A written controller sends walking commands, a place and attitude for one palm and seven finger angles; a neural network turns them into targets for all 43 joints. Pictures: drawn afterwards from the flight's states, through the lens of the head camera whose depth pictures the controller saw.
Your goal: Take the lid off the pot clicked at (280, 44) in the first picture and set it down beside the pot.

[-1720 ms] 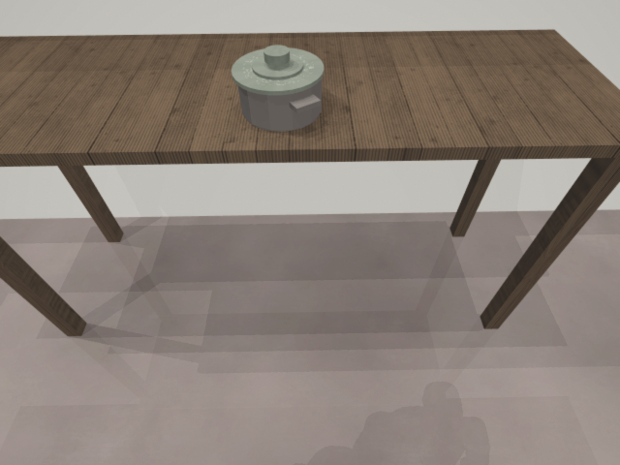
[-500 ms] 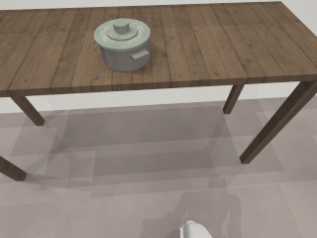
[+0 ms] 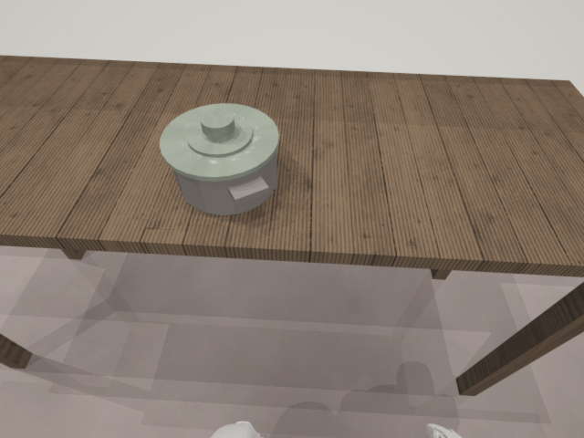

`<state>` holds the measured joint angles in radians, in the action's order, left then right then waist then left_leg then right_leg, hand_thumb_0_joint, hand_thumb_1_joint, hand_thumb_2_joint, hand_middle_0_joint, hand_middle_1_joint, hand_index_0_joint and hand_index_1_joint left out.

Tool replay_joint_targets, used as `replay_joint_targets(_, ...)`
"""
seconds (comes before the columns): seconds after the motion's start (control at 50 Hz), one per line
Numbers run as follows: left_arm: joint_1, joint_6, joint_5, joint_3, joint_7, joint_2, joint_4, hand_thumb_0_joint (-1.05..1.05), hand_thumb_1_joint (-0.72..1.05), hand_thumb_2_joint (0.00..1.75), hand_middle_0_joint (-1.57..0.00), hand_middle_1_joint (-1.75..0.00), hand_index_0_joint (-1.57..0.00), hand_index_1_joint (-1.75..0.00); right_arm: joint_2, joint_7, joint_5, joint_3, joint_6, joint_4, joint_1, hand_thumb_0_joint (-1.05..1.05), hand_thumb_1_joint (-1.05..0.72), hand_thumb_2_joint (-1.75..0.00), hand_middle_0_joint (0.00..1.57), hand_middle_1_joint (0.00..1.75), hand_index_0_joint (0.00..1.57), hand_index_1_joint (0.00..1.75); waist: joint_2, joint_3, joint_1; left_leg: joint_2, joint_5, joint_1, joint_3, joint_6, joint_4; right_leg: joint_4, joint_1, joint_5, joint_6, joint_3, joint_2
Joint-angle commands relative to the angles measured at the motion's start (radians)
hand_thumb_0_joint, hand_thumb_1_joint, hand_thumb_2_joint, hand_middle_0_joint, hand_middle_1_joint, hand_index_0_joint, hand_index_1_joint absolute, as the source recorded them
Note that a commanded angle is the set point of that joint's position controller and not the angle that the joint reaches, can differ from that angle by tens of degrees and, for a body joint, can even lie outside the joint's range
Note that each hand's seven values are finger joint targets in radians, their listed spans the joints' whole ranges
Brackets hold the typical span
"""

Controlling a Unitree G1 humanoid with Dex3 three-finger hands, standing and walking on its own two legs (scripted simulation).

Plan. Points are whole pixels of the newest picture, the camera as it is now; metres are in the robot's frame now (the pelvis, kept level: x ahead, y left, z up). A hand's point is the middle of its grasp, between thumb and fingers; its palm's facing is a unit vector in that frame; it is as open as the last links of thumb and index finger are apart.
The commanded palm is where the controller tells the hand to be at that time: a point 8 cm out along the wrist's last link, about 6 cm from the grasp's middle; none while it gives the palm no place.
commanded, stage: come to a stop and stand still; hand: left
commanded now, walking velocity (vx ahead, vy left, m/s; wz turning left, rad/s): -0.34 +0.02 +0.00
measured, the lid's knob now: (217, 123) +0.50 +0.16 +0.16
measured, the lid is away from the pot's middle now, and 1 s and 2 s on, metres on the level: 0.00 0.00 0.00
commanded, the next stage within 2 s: look again from close up in 1.32 s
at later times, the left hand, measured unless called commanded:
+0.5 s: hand out of the picture -0.02 +0.15 -0.16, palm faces +0.08 -0.95 -0.30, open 7.4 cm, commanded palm none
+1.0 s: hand out of the picture -0.03 +0.23 -0.18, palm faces +0.04 -0.96 -0.29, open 7.4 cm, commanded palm none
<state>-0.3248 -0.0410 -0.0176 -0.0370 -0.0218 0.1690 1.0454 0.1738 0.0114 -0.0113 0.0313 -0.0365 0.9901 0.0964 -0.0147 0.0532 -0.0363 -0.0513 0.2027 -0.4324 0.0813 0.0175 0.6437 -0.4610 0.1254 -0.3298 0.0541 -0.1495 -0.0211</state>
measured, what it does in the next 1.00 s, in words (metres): steps on the spot: left foot, then right foot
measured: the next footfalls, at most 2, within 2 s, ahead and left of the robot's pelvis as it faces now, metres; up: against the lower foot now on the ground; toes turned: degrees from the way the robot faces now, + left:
left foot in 0.02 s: +0.13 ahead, +0.11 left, +0.00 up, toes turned +5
right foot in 0.40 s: +0.01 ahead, -0.18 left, +0.00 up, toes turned +1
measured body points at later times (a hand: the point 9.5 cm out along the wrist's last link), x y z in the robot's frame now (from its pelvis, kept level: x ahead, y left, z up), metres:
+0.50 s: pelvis -0.03 -0.05 -0.01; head -0.01 -0.08 +0.44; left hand -0.03 +0.20 -0.14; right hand +0.05 -0.30 -0.17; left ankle +0.04 +0.09 -0.69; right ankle -0.03 -0.18 -0.74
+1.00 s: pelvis -0.05 +0.02 -0.01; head -0.05 +0.01 +0.44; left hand -0.03 +0.28 -0.16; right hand +0.05 -0.21 -0.15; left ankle -0.05 +0.11 -0.73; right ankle -0.03 -0.17 -0.73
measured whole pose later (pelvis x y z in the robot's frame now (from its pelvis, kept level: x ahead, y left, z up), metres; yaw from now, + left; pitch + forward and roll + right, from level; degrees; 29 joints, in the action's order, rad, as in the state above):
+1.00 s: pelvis -0.05 +0.02 -0.01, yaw +0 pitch -2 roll -1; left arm -0.31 0.03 -0.02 -0.01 -0.04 0.23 0.95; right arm 0.17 -0.01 -0.02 0.01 0.04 0.88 0.20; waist -0.02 0.02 -0.02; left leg 0.01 0.36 -0.29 0.03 -0.03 0.69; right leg -0.63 0.29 -0.31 -0.06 0.06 0.09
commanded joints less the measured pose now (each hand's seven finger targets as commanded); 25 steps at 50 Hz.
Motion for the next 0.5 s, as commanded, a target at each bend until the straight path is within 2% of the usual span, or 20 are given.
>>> replay_joint_targets(0.0,-0.075,0.011,0.01,-0.01,-0.03,0.106,-0.042,0.0,0.9,0.9,-0.2,-0.3,-0.2,-0.3,0.114,0.016,-0.002,0.017,-0.003,0.002,0.203,0.0,-0.9,-0.9,0.2,0.3,0.2,0.3,-0.013,-0.137,0.074,-0.12,-0.761,0.428,-0.112,-0.079,-0.14,-0.15,0.129,0.558,-0.03,0.078,0.156)
replay_joint_targets(0.02,-0.102,0.018,0.014,-0.002,-0.038,0.077,-0.057,0.0,0.9,0.9,-0.2,-0.3,-0.2,-0.3,0.163,0.021,0.006,0.03,0.006,0.001,0.246,0.0,-0.9,-0.9,0.2,0.3,0.2,0.3,-0.139,-0.177,0.077,-0.269,-1.147,0.544,-0.244,-0.185,-0.127,-0.259,0.249,0.091,-0.074,0.051,0.086)
replay_joint_targets(0.04,-0.118,0.026,0.008,-0.002,-0.043,0.077,-0.062,0.0,0.9,0.9,-0.2,-0.3,-0.2,-0.3,0.18,0.025,0.006,0.036,0.02,0.002,0.263,0.0,-0.9,-0.9,0.2,0.3,0.2,0.3,-0.184,-0.162,0.084,-0.329,-1.287,0.508,-0.246,-0.254,-0.18,-0.441,0.239,-0.294,-0.076,0.095,0.052)
replay_joint_targets(0.06,-0.128,0.042,0.016,-0.01,-0.043,0.094,-0.058,0.0,0.9,0.9,-0.2,-0.3,-0.2,-0.3,0.181,0.038,0.01,0.023,0.025,-0.013,0.208,0.0,-0.9,-0.9,0.2,0.3,0.2,0.3,-0.212,-0.137,0.058,-0.354,-1.266,0.414,-0.293,-0.292,-0.199,-0.549,0.231,-0.374,-0.079,0.169,0.047)
replay_joint_targets(0.08,-0.109,0.052,0.012,-0.017,-0.047,0.108,-0.05,0.0,0.9,0.9,-0.2,-0.3,-0.2,-0.3,0.158,0.044,0.006,0.021,0.029,-0.026,0.166,0.0,-0.9,-0.9,0.2,0.3,0.2,0.3,-0.168,-0.112,0.055,-0.34,-1.127,0.345,-0.271,-0.284,-0.226,-0.606,0.236,-0.342,-0.074,0.204,0.053)
replay_joint_targets(0.1,-0.09,0.059,0.007,-0.028,-0.047,0.11,-0.054,0.0,0.9,0.9,-0.2,-0.3,-0.2,-0.3,0.147,0.044,0.001,0.024,0.036,-0.041,0.129,0.0,-0.9,-0.9,0.2,0.3,0.2,0.3,-0.155,-0.081,0.048,-0.321,-1.024,0.307,-0.243,-0.273,-0.234,-0.655,0.266,-0.308,-0.074,0.212,0.06)
replay_joint_targets(0.14,-0.081,0.072,0.007,-0.039,-0.041,0.111,-0.066,0.0,0.9,0.9,-0.2,-0.3,-0.2,-0.3,0.15,0.04,-0.004,0.031,0.048,-0.074,0.067,0.0,-0.9,-0.9,0.2,0.3,0.2,0.3,-0.093,-0.105,0.031,-0.279,-0.843,0.298,-0.199,-0.245,-0.24,-0.728,0.306,-0.228,-0.08,0.216,0.048)
replay_joint_targets(0.16,-0.075,0.076,0.012,-0.042,-0.036,0.112,-0.074,0.0,0.9,0.9,-0.2,-0.3,-0.2,-0.3,0.157,0.04,-0.005,0.035,0.051,-0.087,0.043,0.0,-0.9,-0.9,0.2,0.3,0.2,0.3,-0.028,-0.115,0.021,-0.275,-0.779,0.278,-0.202,-0.24,-0.241,-0.726,0.297,-0.222,-0.078,0.213,0.048)
replay_joint_targets(0.2,-0.088,0.088,0.013,-0.05,-0.031,0.099,-0.085,0.0,0.9,0.9,-0.2,-0.3,-0.2,-0.3,0.162,0.033,-0.007,0.041,0.055,-0.103,0.011,0.0,-0.9,-0.9,0.2,0.3,0.2,0.3,-0.086,-0.146,0.009,-0.25,-0.605,0.222,-0.166,-0.217,-0.261,-0.712,0.264,-0.181,-0.084,0.199,0.047)
replay_joint_targets(0.24,-0.093,0.094,0.012,-0.053,-0.026,0.088,-0.094,0.0,0.9,0.9,-0.2,-0.3,-0.2,-0.3,0.162,0.025,-0.011,0.047,0.061,-0.11,-0.013,0.0,-0.9,-0.9,0.2,0.3,0.2,0.3,-0.149,-0.145,0.006,-0.232,-0.366,0.168,-0.17,-0.201,-0.293,-0.629,0.229,-0.17,-0.078,0.179,0.052)
replay_joint_targets(0.3,-0.105,0.086,0.005,-0.043,-0.019,0.066,-0.103,0.0,0.9,0.9,-0.2,-0.3,-0.2,-0.3,0.168,0.015,-0.018,0.06,0.07,-0.111,-0.016,0.0,-0.9,-0.9,0.2,0.3,0.2,0.3,-0.196,-0.12,0.007,-0.207,-0.023,0.104,-0.202,-0.176,-0.325,-0.404,0.158,-0.172,-0.063,0.119,0.055)
replay_joint_targets(0.32,-0.129,0.079,0.003,-0.039,-0.018,0.065,-0.094,0.0,0.9,0.9,-0.2,-0.3,-0.2,-0.3,0.165,0.013,-0.017,0.062,0.074,-0.105,-0.005,0.0,-0.9,-0.9,0.2,0.3,0.2,0.3,-0.175,-0.118,0.0,-0.183,0.069,0.089,-0.197,-0.151,-0.302,-0.279,0.109,-0.138,-0.061,0.104,0.052)
replay_joint_targets(0.34,-0.174,0.072,-0.001,-0.039,-0.018,0.072,-0.078,0.0,0.9,0.9,-0.2,-0.3,-0.2,-0.3,0.156,0.011,-0.011,0.064,0.078,-0.101,-0.002,0.0,-0.9,-0.9,0.2,0.3,0.2,0.3,-0.123,-0.111,-0.022,-0.134,0.172,0.041,-0.161,-0.11,-0.241,-0.107,0.036,-0.046,-0.062,0.09,0.047)
replay_joint_targets(0.36,-0.193,0.066,-0.011,-0.043,-0.021,0.122,-0.076,0.0,0.9,0.9,-0.2,-0.3,-0.2,-0.3,0.113,0.007,-0.001,0.06,0.084,-0.102,0.016,0.0,-0.9,-0.9,0.2,0.3,0.2,0.3,0.054,-0.072,-0.032,-0.041,0.259,-0.041,-0.108,-0.059,-0.117,0.065,0.01,-0.017,-0.048,0.165,0.091)
replay_joint_targets(0.38,-0.153,0.057,-0.024,-0.049,-0.023,0.21,-0.104,0.0,0.9,0.9,-0.2,-0.3,-0.2,-0.3,0.038,0.001,0.006,0.05,0.089,-0.121,0.022,0.0,-0.9,-0.9,0.2,0.3,0.2,0.3,0.324,-0.003,-0.021,0.065,0.326,-0.161,-0.046,0.004,0.101,0.224,0.103,-0.2,0.032,0.515,0.322)
replay_joint_targets(0.4,-0.065,0.055,-0.016,-0.049,-0.024,0.255,-0.148,0.0,0.9,0.9,-0.2,-0.3,-0.2,-0.3,0.08,-0.004,-0.002,0.054,0.096,-0.142,-0.023,0.0,-0.9,-0.9,0.2,0.3,0.2,0.3,0.301,0.051,-0.027,0.05,0.329,-0.125,-0.117,0.005,0.27,0.324,0.288,-0.252,0.107,0.654,0.446)
replay_joint_targets(0.42,0.013,0.053,-0.019,-0.056,-0.023,0.268,-0.172,0.0,0.9,0.9,-0.2,-0.3,-0.2,-0.3,0.094,-0.013,-0.01,0.059,0.099,-0.141,0.009,0.0,-0.9,-0.9,0.2,0.3,0.2,0.3,0.169,0.059,0.02,0.044,0.262,-0.085,-0.164,-0.003,0.37,0.33,0.364,-0.302,0.132,0.593,0.439)
replay_joint_targets(0.44,0.047,0.043,-0.017,-0.07,-0.027,0.266,-0.177,0.0,0.9,0.9,-0.2,-0.3,-0.2,-0.3,0.098,-0.017,-0.015,0.061,0.102,-0.123,0.027,0.0,-0.9,-0.9,0.2,0.3,0.2,0.3,0.227,0.046,0.025,0.051,0.205,-0.13,-0.172,-0.005,0.444,0.31,0.32,-0.277,0.096,0.601,0.382)
replay_joint_targets(0.46,0.053,0.039,-0.011,-0.068,-0.029,0.266,-0.174,0.0,0.9,0.9,-0.2,-0.3,-0.2,-0.3,0.116,-0.016,-0.014,0.067,0.104,-0.11,0.058,0.0,-0.9,-0.9,0.2,0.3,0.2,0.3,0.215,0.025,0.036,0.047,0.17,-0.15,-0.177,-0.003,0.48,0.287,0.269,-0.218,0.078,0.565,0.368)
replay_joint_targets(0.48,0.073,0.034,-0.007,-0.061,-0.028,0.233,-0.172,0.0,0.9,0.9,-0.2,-0.3,-0.2,-0.3,0.128,-0.02,-0.017,0.065,0.095,-0.096,0.083,0.0,-0.9,-0.9,0.2,0.3,0.2,0.3,0.217,0.052,0.044,0.032,0.124,-0.169,-0.165,0.002,0.49,0.252,0.223,-0.11,0.07,0.485,0.339)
